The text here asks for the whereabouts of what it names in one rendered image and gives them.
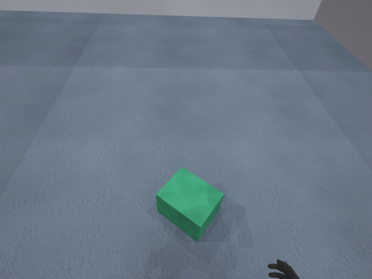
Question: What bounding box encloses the robot right hand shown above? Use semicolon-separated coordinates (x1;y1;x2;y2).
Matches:
268;259;300;279

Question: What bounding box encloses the carton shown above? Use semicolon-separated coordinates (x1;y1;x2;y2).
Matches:
156;167;224;242

